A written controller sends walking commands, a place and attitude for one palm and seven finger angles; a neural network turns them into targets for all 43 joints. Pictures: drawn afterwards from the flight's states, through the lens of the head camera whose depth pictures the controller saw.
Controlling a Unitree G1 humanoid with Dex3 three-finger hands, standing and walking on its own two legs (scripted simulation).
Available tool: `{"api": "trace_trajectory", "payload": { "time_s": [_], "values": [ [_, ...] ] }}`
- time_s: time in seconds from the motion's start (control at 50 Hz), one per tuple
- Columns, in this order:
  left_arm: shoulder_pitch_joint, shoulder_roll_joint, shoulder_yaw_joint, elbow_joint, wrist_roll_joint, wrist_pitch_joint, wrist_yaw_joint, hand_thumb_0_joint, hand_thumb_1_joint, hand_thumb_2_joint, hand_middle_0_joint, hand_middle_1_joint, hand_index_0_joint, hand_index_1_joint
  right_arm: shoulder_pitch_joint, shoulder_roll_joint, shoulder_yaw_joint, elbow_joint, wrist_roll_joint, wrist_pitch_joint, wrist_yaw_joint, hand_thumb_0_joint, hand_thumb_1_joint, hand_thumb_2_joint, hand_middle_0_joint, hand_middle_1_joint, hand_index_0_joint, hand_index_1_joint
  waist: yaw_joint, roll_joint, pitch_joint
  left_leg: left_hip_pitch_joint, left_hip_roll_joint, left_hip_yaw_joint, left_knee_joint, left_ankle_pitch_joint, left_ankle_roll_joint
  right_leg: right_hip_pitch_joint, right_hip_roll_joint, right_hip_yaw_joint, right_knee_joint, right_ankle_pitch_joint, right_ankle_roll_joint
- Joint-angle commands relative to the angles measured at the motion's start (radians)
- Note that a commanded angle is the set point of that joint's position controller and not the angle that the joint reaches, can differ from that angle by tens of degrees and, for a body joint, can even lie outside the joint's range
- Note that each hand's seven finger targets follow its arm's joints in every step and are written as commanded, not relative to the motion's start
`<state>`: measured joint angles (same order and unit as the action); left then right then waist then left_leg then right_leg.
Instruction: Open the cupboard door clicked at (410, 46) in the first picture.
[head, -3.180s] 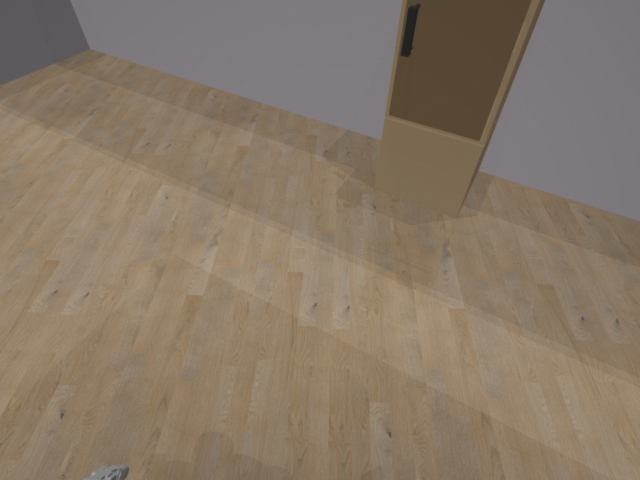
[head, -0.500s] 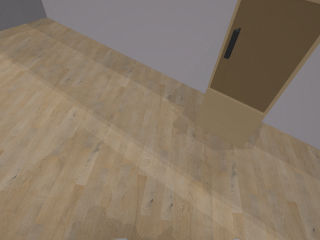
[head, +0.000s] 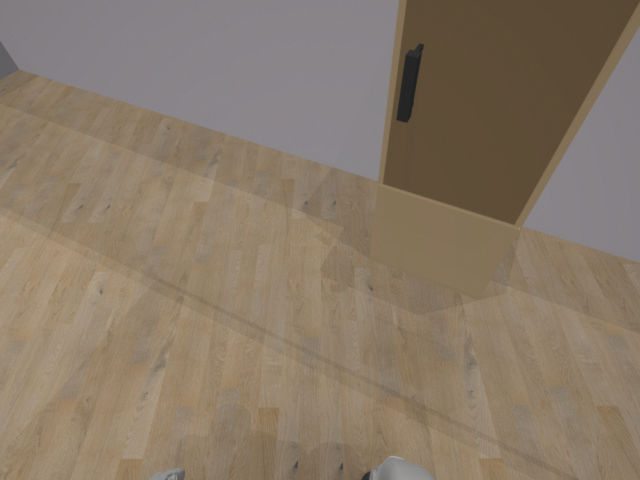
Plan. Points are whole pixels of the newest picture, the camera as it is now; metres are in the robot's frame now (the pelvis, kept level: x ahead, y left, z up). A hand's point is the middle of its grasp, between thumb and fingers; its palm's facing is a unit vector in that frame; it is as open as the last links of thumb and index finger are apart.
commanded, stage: turn to face it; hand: left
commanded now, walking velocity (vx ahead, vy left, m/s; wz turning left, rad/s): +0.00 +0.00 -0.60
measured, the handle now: (411, 83) +0.87 -0.16 +0.02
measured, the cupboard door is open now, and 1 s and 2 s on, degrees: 0 0 0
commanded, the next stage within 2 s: take the last steps up to it in 0.60 s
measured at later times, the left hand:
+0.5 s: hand (174, 458) +0.17 +0.23 -0.15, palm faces -0.13 -0.97 -0.20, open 7.4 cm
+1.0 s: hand (222, 450) +0.18 +0.16 -0.14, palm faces -0.31 -0.93 -0.20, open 7.3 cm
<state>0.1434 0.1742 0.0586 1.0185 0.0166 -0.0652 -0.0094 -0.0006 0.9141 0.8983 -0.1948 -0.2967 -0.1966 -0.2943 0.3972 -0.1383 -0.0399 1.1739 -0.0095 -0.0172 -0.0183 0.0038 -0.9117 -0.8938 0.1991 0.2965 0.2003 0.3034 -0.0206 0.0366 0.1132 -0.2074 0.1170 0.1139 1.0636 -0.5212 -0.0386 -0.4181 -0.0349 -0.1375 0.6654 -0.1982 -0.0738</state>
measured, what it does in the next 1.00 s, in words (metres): steps on the spot, turning right: left foot, then right foot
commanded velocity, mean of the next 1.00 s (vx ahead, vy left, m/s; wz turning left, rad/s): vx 0.10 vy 0.00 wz -0.30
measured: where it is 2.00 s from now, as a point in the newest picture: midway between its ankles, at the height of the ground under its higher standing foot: (370, 440)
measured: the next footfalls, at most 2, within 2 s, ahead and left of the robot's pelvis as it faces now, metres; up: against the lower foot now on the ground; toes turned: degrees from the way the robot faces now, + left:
left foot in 0.36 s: +0.15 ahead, +0.14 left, +0.00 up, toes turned -4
right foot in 0.72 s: +0.06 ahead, -0.11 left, +0.00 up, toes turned -25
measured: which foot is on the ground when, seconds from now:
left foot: up 0.00-0.34, down 0.36-0.72, up 0.74-1.00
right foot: down 0.00-0.36, up 0.38-0.70, down 0.72-1.00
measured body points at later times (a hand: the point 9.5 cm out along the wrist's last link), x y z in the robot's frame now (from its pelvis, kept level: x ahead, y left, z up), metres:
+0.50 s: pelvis +0.06 +0.04 +0.02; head +0.08 +0.05 +0.47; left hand +0.18 +0.28 -0.13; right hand +0.11 -0.22 -0.10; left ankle +0.11 +0.14 -0.72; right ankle +0.04 -0.08 -0.65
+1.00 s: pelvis +0.08 +0.00 +0.03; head +0.09 -0.01 +0.48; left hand +0.20 +0.21 -0.12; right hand +0.01 -0.24 -0.13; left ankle +0.14 +0.11 -0.67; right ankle +0.02 -0.10 -0.72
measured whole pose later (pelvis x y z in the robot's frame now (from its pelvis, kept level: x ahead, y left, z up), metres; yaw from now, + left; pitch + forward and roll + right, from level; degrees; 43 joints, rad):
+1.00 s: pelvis +0.08 +0.00 +0.03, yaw -21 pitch -1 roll +0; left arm 0.27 0.16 0.04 1.04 0.02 -0.03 0.00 0.00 0.93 0.90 -0.20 -0.30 -0.20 -0.30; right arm 0.28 -0.21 -0.06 1.05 -0.03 0.03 0.01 0.01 -0.91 -0.89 0.20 0.30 0.20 0.30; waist 0.00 0.03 0.02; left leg -0.41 0.11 0.10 0.86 -0.37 -0.06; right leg -0.15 0.00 -0.07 0.42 -0.26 -0.02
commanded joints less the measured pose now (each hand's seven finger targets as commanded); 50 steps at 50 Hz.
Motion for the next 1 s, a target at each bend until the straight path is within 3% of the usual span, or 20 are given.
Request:
{"api": "trace_trajectory", "payload": {
  "time_s": [0.0, 0.06, 0.14, 0.22, 0.3, 0.32, 0.34, 0.36, 0.42, 0.46, 0.52, 0.6, 0.66, 0.68, 0.7, 0.72, 0.74, 0.76, 0.82, 0.98],
  "values": [
    [0.109, 0.157, 0.034, -0.027, -0.005, 0.024, 0.037, 0.0, 0.9, 0.9, -0.2, -0.3, -0.2, -0.3, -0.057, -0.083, -0.021, -0.12, -0.007, -0.007, -0.011, 0.0, -0.9, -0.9, 0.2, 0.3, 0.2, 0.3, 0.028, -0.1, -0.14, -0.28, 0.049, -0.095, 0.197, 0.09, -0.005, 0.187, -0.3, 0.35, -0.362, 0.384, -0.14],
    [0.041, 0.154, 0.035, -0.059, 0.006, 0.035, 0.036, 0.0, 0.9, 0.9, -0.2, -0.3, -0.2, -0.3, -0.02, -0.068, -0.018, -0.128, -0.013, 0.027, -0.008, 0.0, -0.9, -0.9, 0.2, 0.3, 0.2, 0.3, -0.018, -0.134, -0.145, -0.206, 0.026, -0.059, 0.048, 0.137, -0.031, 0.054, -0.228, 0.265, -0.381, 0.265, -0.103],
    [0.041, 0.179, 0.047, -0.08, 0.008, 0.053, 0.027, 0.0, 0.9, 0.9, -0.2, -0.3, -0.2, -0.3, -0.097, -0.085, -0.021, -0.193, -0.013, 0.033, -0.001, 0.0, -0.9, -0.9, 0.2, 0.3, 0.2, 0.3, 0.001, -0.143, -0.138, -0.206, -0.005, -0.045, -0.125, 0.167, -0.038, 0.055, -0.192, 0.325, -0.396, 0.067, -0.102],
    [0.051, 0.204, 0.06, -0.108, 0.01, 0.069, 0.02, 0.0, 0.9, 0.9, -0.2, -0.3, -0.2, -0.3, -0.171, -0.113, -0.025, -0.256, -0.005, 0.024, -0.003, 0.0, -0.9, -0.9, 0.2, 0.3, 0.2, 0.3, 0.025, -0.183, -0.137, -0.173, -0.039, -0.047, -0.273, 0.14, -0.032, 0.097, -0.188, 0.403, -0.369, 0.046, -0.105],
    [0.029, 0.192, 0.059, -0.132, 0.0, 0.086, 0.02, 0.0, 0.9, 0.9, -0.2, -0.3, -0.2, -0.3, -0.126, -0.131, -0.025, -0.261, 0.002, 0.009, -0.014, 0.0, -0.9, -0.9, 0.2, 0.3, 0.2, 0.3, -0.01, -0.139, -0.147, 0.051, -0.056, -0.043, -0.588, 0.273, -0.021, 0.029, -0.132, 0.401, -0.264, 0.077, -0.037],
    [0.034, 0.153, 0.052, -0.151, -0.006, 0.091, 0.017, 0.0, 0.9, 0.9, -0.2, -0.3, -0.2, -0.3, -0.1, -0.178, -0.031, -0.264, -0.004, 0.001, -0.019, 0.0, -0.9, -0.9, 0.2, 0.3, 0.2, 0.3, -0.019, -0.013, -0.15, 0.134, 0.045, -0.144, -0.714, 0.255, 0.013, -0.053, -0.052, 0.337, -0.167, -0.01, 0.012],
    [0.054, 0.101, 0.044, -0.173, -0.011, 0.092, 0.006, 0.0, 0.9, 0.9, -0.2, -0.3, -0.2, -0.3, -0.112, -0.268, -0.046, -0.286, -0.016, 0.002, -0.018, 0.0, -0.9, -0.9, 0.2, 0.3, 0.2, 0.3, -0.009, 0.243, -0.126, 0.156, 0.274, -0.391, -0.812, 0.295, 0.108, -0.187, 0.072, 0.195, 0.05, -0.235, 0.074],
    [0.05, 0.13, 0.048, -0.174, 0.002, 0.097, 0.005, 0.0, 0.9, 0.9, -0.2, -0.3, -0.2, -0.3, -0.147, -0.282, -0.048, -0.306, -0.019, 0.01, -0.015, 0.0, -0.9, -0.9, 0.2, 0.3, 0.2, 0.3, -0.01, 0.26, -0.105, 0.034, 0.372, -0.439, -0.866, 0.247, 0.181, -0.16, 0.053, 0.15, 0.276, -0.368, 0.097],
    [0.088, 0.141, 0.063, -0.141, 0.012, 0.103, -0.009, 0.0, 0.9, 0.9, -0.2, -0.3, -0.2, -0.3, -0.256, -0.214, -0.029, -0.334, -0.021, 0.0, -0.02, 0.0, -0.9, -0.9, 0.2, 0.3, 0.2, 0.3, 0.046, 0.106, -0.086, -0.021, 0.238, -0.219, -0.813, 0.409, 0.161, -0.148, 0.009, 0.159, 0.494, -0.242, 0.116],
    [0.103, 0.118, 0.052, -0.134, 0.007, 0.11, -0.01, 0.0, 0.9, 0.9, -0.2, -0.3, -0.2, -0.3, -0.243, -0.203, -0.029, -0.325, -0.018, -0.001, -0.019, 0.0, -0.9, -0.9, 0.2, 0.3, 0.2, 0.3, 0.04, 0.13, -0.114, 0.025, 0.193, -0.109, -0.777, 0.526, 0.152, -0.126, 0.0, 0.131, 0.47, -0.21, 0.129],
    [0.065, 0.095, 0.039, -0.145, 0.003, 0.112, -0.007, 0.0, 0.9, 0.9, -0.2, -0.3, -0.2, -0.3, -0.176, -0.212, -0.039, -0.29, -0.018, 0.001, -0.017, 0.0, -0.9, -0.9, 0.2, 0.3, 0.2, 0.3, 0.009, 0.135, -0.135, 0.104, 0.21, -0.08, -0.737, 0.673, 0.174, -0.091, -0.01, 0.093, 0.321, -0.248, 0.136],
    [0.027, 0.084, 0.022, -0.147, 0.003, 0.101, -0.002, 0.0, 0.9, 0.9, -0.2, -0.3, -0.2, -0.3, -0.116, -0.24, -0.055, -0.246, -0.019, 0.013, -0.009, 0.0, -0.9, -0.9, 0.2, 0.3, 0.2, 0.3, -0.028, 0.168, -0.149, 0.133, 0.233, -0.069, -0.681, 0.746, 0.172, 0.018, 0.006, 0.047, 0.087, -0.266, 0.119],
    [0.108, 0.1, 0.025, -0.113, 0.003, 0.083, 0.002, 0.0, 0.9, 0.9, -0.2, -0.3, -0.2, -0.3, -0.134, -0.246, -0.059, -0.234, -0.01, 0.02, -0.003, 0.0, -0.9, -0.9, 0.2, 0.3, 0.2, 0.3, 0.02, 0.133, -0.175, 0.065, 0.19, -0.007, -0.564, 0.67, 0.099, 0.207, 0.02, 0.022, -0.207, -0.02, 0.1],
    [0.154, 0.149, 0.031, -0.095, 0.007, 0.072, 0.01, 0.0, 0.9, 0.9, -0.2, -0.3, -0.2, -0.3, -0.125, -0.213, -0.056, -0.233, -0.003, 0.019, 0.002, 0.0, -0.9, -0.9, 0.2, 0.3, 0.2, 0.3, 0.037, 0.028, -0.197, -0.033, 0.149, 0.029, -0.461, 0.537, 0.045, 0.34, -0.061, 0.114, -0.299, 0.14, 0.077],
    [0.189, 0.247, 0.048, -0.075, 0.014, 0.058, 0.024, 0.0, 0.9, 0.9, -0.2, -0.3, -0.2, -0.3, -0.13, -0.133, -0.033, -0.257, -0.001, 0.019, 0.008, 0.0, -0.9, -0.9, 0.2, 0.3, 0.2, 0.3, 0.051, -0.244, -0.207, -0.296, 0.036, 0.104, -0.291, 0.126, -0.018, 0.514, -0.294, 0.369, -0.336, 0.428, -0.004],
    [0.244, 0.266, 0.043, -0.058, 0.002, 0.06, 0.025, 0.0, 0.9, 0.9, -0.2, -0.3, -0.2, -0.3, -0.211, -0.12, -0.022, -0.281, -0.004, 0.032, 0.001, 0.0, -0.9, -0.9, 0.2, 0.3, 0.2, 0.3, 0.097, -0.237, -0.197, -0.322, 0.006, -0.001, -0.165, -0.105, -0.025, 0.431, -0.371, 0.401, -0.326, 0.492, -0.092],
    [0.23, 0.247, 0.043, -0.046, 0.004, 0.054, 0.029, 0.0, 0.9, 0.9, -0.2, -0.3, -0.2, -0.3, -0.226, -0.124, -0.018, -0.274, -0.008, 0.04, -0.003, 0.0, -0.9, -0.9, 0.2, 0.3, 0.2, 0.3, 0.091, -0.334, -0.186, -0.357, 0.004, -0.059, -0.082, -0.096, -0.018, 0.379, -0.331, 0.436, -0.359, 0.353, -0.112],
    [0.191, 0.21, 0.035, -0.044, 0.005, 0.055, 0.03, 0.0, 0.9, 0.9, -0.2, -0.3, -0.2, -0.3, -0.223, -0.139, -0.023, -0.257, -0.012, 0.041, -0.001, 0.0, -0.9, -0.9, 0.2, 0.3, 0.2, 0.3, 0.075, -0.318, -0.132, -0.39, 0.002, -0.083, -0.014, -0.029, -0.014, 0.351, -0.304, 0.433, -0.391, 0.177, -0.117],
    [0.116, 0.16, 0.021, -0.056, 0.006, 0.043, 0.028, 0.0, 0.9, 0.9, -0.2, -0.3, -0.2, -0.3, -0.162, -0.134, -0.027, -0.202, -0.022, 0.027, 0.02, 0.0, -0.9, -0.9, 0.2, 0.3, 0.2, 0.3, 0.03, -0.179, -0.088, -0.362, 0.015, -0.051, -0.016, 0.14, -0.024, 0.295, -0.222, 0.297, -0.416, 0.009, -0.079],
    [0.189, 0.175, 0.022, 0.007, 0.011, 0.023, 0.023, 0.0, 0.9, 0.9, -0.2, -0.3, -0.2, -0.3, -0.205, -0.104, -0.022, -0.211, -0.015, 0.001, 0.034, 0.0, -0.9, -0.9, 0.2, 0.3, 0.2, 0.3, 0.055, -0.167, -0.028, -0.255, -0.006, -0.022, -0.33, 0.132, -0.007, 0.259, -0.248, 0.347, -0.466, -0.168, -0.112]
  ]
}}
